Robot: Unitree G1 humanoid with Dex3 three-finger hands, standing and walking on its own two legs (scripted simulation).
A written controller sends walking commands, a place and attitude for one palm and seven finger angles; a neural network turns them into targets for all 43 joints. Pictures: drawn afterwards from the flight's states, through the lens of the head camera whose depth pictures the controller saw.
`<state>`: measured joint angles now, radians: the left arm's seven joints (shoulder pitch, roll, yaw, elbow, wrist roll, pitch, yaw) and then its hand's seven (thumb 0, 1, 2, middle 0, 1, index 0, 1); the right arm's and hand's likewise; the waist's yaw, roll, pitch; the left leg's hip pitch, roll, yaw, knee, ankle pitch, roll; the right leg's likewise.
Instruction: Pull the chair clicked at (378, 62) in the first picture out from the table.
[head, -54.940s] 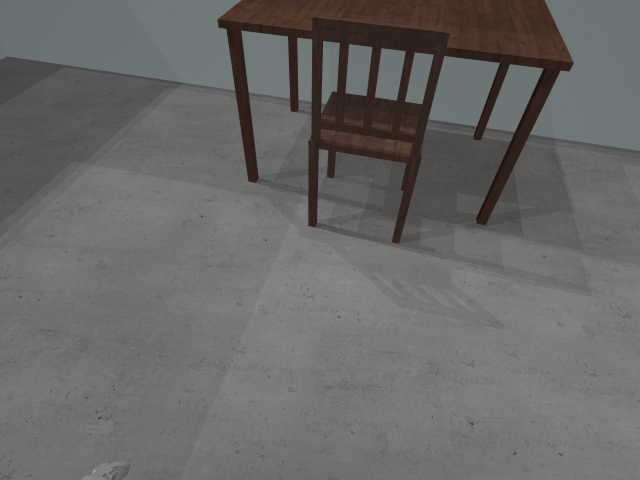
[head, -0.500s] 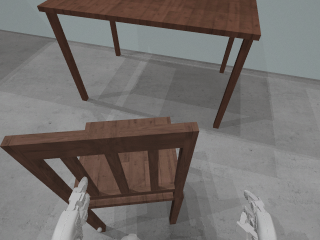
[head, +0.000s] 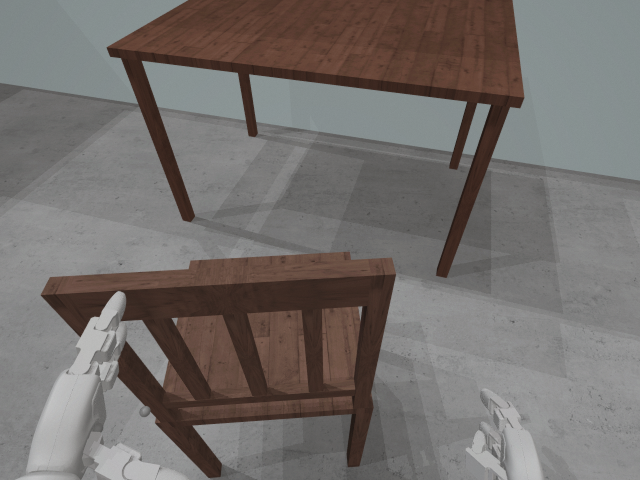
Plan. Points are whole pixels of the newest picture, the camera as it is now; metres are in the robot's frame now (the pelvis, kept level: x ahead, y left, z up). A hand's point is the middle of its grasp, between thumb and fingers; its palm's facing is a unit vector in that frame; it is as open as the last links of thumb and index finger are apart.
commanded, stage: draw the hand back to the body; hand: left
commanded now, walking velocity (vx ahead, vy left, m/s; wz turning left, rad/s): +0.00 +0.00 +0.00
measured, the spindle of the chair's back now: (248, 355) +0.31 +0.14 -0.06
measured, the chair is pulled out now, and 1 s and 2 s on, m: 0.59 0.59 0.59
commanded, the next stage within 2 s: step back with the hand held close in 0.96 s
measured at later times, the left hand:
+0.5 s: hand (58, 348) +0.19 +0.26 +0.16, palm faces +0.43 -0.76 -0.48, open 9.8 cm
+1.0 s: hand (44, 294) +0.22 +0.25 +0.21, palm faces +0.47 -0.76 -0.45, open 7.5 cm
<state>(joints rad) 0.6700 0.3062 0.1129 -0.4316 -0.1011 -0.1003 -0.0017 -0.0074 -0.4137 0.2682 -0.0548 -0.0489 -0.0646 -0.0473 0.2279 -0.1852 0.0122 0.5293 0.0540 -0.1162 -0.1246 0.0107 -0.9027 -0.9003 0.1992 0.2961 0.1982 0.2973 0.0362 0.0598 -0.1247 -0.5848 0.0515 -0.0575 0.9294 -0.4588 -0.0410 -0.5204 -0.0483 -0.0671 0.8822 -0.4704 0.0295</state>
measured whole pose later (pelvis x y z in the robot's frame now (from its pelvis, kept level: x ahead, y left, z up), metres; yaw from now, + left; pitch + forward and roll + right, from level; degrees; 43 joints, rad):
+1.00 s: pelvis +0.03 -0.01 +0.05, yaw -1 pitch -3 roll +0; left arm 0.52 0.36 0.36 -0.48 -0.05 -0.03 0.16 0.02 0.88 0.90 -0.21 -0.30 -0.21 -0.30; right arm 0.18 -0.23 -0.01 0.66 0.02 -0.12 -0.09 0.01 -0.90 -0.90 0.20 0.30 0.20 0.30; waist 0.06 0.07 0.01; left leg -0.13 0.06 -0.01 0.49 -0.30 -0.04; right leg -0.09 -0.04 -0.05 0.46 -0.31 0.03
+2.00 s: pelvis -0.10 +0.01 +0.03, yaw -1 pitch +1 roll -4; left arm 0.54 0.42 0.46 -0.56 -0.04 -0.19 0.16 0.02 0.89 0.90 -0.21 -0.30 -0.21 -0.30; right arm 0.17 -0.20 0.01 0.63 0.00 -0.14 -0.08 0.01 -0.90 -0.90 0.20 0.30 0.20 0.30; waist 0.02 0.06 0.06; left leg -0.49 0.07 -0.05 0.62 -0.16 -0.02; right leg -0.29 0.04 -0.04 0.56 -0.29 0.01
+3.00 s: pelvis -0.25 -0.02 +0.04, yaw +1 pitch -1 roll +0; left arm 0.61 0.45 0.44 -0.53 -0.02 -0.21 0.16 0.02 0.88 0.90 -0.21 -0.31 -0.21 -0.30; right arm 0.27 -0.23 -0.04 0.64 0.02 -0.12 -0.06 0.01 -0.91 -0.90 0.20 0.30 0.20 0.30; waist -0.03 -0.01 0.00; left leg -0.18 0.03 0.02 0.52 -0.32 -0.01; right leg -0.26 -0.05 -0.11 0.51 -0.22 0.00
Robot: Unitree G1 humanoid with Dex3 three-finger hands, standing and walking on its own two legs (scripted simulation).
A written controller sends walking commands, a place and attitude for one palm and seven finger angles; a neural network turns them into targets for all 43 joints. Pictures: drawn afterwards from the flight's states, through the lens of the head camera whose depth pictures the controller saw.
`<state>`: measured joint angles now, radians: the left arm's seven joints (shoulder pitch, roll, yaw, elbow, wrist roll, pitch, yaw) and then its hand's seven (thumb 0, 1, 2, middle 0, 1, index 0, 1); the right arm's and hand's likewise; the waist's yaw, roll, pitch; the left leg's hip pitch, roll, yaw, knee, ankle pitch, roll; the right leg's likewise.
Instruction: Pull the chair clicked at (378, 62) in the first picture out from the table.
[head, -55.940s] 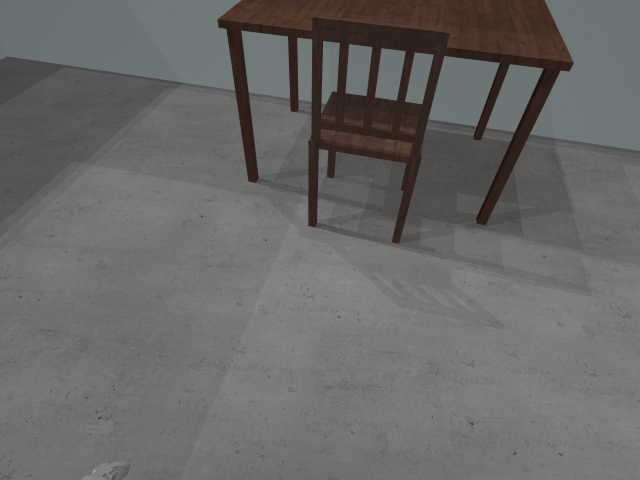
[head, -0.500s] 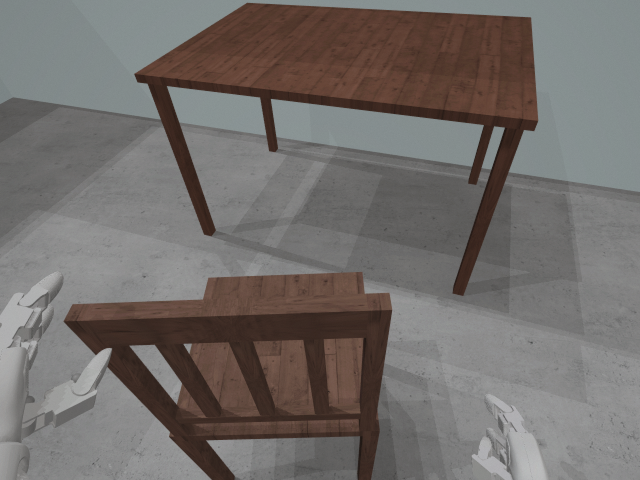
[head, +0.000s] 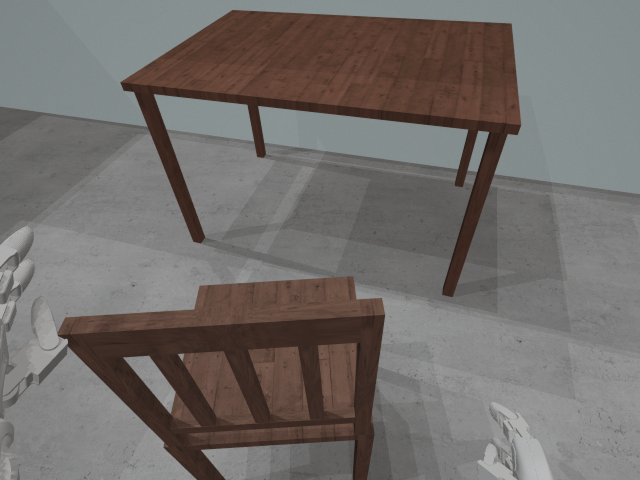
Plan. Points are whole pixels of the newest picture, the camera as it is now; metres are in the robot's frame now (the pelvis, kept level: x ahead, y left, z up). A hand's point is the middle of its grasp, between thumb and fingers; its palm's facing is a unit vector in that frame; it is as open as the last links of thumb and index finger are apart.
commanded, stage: step back with the hand held close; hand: left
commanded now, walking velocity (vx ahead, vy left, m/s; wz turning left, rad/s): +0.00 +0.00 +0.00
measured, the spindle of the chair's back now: (250, 386) +0.28 +0.16 -0.11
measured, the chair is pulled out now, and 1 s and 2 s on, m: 0.59 0.59 0.59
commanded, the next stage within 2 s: stop stepping back and stand still in 1.30 s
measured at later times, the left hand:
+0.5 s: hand (18, 391) +0.14 +0.29 +0.16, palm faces +0.37 -0.75 -0.54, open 7.4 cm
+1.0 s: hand out of the picture +0.08 +0.28 +0.17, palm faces +0.44 -0.74 -0.51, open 7.4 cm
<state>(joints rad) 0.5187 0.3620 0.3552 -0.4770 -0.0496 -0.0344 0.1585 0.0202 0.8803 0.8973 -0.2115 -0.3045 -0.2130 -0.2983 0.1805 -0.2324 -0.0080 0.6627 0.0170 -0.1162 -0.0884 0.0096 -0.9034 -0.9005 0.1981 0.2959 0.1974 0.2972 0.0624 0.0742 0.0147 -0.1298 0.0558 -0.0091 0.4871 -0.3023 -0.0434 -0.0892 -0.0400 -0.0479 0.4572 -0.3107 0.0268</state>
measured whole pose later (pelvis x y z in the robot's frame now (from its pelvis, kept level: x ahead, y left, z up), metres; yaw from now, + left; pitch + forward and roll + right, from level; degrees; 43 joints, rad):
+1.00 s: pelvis -0.12 +0.02 -0.01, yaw +0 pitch +1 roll -4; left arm 0.54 0.42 0.46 -0.56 -0.04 -0.19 0.16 0.02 0.89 0.90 -0.21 -0.30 -0.21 -0.30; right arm 0.17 -0.20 0.01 0.63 0.00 -0.14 -0.08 0.01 -0.90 -0.90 0.20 0.30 0.20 0.30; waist 0.02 0.06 0.06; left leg -0.49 0.07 -0.05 0.62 -0.16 -0.02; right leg -0.29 0.04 -0.04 0.56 -0.29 0.01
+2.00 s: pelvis -0.28 -0.02 +0.00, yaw +2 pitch -1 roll +0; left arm 0.61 0.45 0.44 -0.53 -0.02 -0.21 0.16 0.02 0.88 0.90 -0.21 -0.31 -0.21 -0.30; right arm 0.27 -0.23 -0.04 0.64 0.02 -0.12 -0.06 0.01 -0.91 -0.90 0.20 0.30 0.20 0.30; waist -0.03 -0.01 0.00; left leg -0.18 0.03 0.02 0.52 -0.32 -0.01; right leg -0.26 -0.05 -0.11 0.51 -0.22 0.00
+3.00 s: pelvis -0.29 -0.01 +0.00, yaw +1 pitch -2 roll +0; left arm 0.33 0.17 0.00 1.05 0.01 0.03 0.03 0.01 0.91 0.90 -0.19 -0.30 -0.20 -0.30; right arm 0.37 -0.12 0.01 1.05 -0.01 0.01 -0.02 0.00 -0.91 -0.90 0.20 0.30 0.20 0.30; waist 0.00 0.02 0.05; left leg -0.14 0.02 0.04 0.46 -0.29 0.00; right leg -0.22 -0.05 -0.09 0.45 -0.19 0.01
